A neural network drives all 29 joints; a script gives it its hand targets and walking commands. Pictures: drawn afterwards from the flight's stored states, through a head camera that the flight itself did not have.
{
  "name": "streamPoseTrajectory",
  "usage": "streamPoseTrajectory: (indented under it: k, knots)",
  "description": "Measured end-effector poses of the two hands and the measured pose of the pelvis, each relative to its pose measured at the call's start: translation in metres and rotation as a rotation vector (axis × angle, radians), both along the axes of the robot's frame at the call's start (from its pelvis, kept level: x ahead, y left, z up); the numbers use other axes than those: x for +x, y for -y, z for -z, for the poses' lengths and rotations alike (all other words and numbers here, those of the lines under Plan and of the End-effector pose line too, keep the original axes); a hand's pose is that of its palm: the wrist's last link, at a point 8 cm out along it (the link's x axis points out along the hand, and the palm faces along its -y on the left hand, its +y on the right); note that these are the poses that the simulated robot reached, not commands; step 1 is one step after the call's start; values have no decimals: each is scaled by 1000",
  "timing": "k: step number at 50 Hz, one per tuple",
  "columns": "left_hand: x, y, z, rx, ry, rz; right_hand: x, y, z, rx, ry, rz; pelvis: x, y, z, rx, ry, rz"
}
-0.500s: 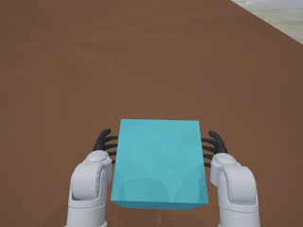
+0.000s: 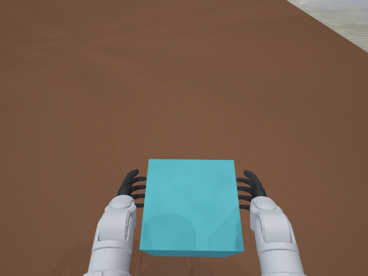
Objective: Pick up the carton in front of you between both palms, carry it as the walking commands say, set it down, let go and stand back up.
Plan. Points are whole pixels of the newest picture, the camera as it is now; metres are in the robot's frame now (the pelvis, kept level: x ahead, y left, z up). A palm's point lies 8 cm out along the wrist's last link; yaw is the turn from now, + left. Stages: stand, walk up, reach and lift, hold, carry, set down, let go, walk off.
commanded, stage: carry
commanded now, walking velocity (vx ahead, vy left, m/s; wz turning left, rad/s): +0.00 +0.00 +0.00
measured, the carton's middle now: (190, 212) +0.31 +0.00 -0.09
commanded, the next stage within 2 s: hold in 0.72 s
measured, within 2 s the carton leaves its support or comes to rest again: neither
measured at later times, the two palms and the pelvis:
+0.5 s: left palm (119, 210) +0.25 +0.15 +0.04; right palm (259, 211) +0.25 -0.14 +0.03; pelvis -0.03 +0.01 +0.00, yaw +0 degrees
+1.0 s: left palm (110, 216) +0.24 +0.17 +0.04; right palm (251, 209) +0.26 -0.13 +0.04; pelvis -0.04 +0.00 +0.01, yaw +5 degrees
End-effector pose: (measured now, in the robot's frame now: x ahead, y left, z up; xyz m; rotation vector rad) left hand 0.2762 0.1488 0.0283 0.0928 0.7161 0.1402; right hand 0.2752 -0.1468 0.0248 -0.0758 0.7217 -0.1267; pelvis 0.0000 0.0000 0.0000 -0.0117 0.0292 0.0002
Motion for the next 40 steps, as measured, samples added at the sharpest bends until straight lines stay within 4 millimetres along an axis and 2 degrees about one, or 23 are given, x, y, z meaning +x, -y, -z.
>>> streamPoseTrajectory:
  k: [5, 15, 29, 40]
  knots:
    - [-3, -1, -1, -8, 28, 1, -4, -1, 0, 1, 28, 5, -9, -2, 0, 4, 15, 1]
    - [-13, -5, -17, -14, 69, -8, -14, -4, -18, 15, 69, 16, -23, -5, -2, 9, 19, 2]
    - [-26, -5, -9, -9, 14, -2, -27, -5, -6, 6, 13, 12, -32, -7, -3, 13, 11, -2]
    - [-24, -9, -11, 2, 45, -3, -26, -8, -11, 28, 48, 22, -32, -10, -4, 0, 39, -11]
